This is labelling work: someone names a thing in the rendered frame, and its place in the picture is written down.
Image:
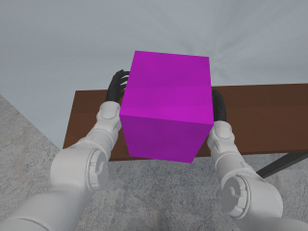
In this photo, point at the right robot forearm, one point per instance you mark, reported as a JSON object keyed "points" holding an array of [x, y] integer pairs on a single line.
{"points": [[225, 155]]}

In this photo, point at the left robot forearm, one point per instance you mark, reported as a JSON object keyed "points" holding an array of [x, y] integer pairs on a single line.
{"points": [[104, 133]]}

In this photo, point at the table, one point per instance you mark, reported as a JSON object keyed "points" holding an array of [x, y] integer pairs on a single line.
{"points": [[265, 119]]}

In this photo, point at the carton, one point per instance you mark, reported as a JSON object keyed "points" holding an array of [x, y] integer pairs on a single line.
{"points": [[167, 107]]}

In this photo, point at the left robot hand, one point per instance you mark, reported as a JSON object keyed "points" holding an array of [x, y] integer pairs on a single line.
{"points": [[114, 92]]}

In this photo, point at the right robot upper arm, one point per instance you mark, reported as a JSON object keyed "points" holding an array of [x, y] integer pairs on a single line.
{"points": [[256, 206]]}

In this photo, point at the right robot hand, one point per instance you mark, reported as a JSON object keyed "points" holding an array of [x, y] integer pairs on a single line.
{"points": [[219, 111]]}

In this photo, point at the left robot upper arm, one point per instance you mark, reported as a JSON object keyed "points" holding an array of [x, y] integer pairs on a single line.
{"points": [[76, 174]]}

